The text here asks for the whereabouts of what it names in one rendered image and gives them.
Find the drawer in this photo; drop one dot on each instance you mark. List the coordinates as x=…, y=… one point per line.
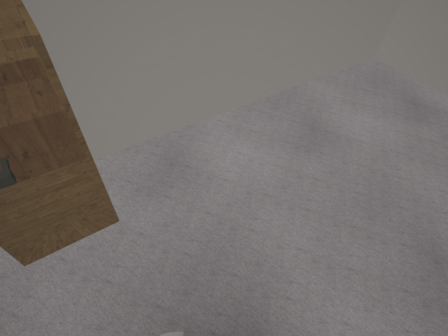
x=36, y=135

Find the handle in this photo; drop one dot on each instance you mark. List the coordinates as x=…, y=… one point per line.
x=7, y=178

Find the cabinet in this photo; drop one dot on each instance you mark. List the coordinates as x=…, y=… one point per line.
x=44, y=214

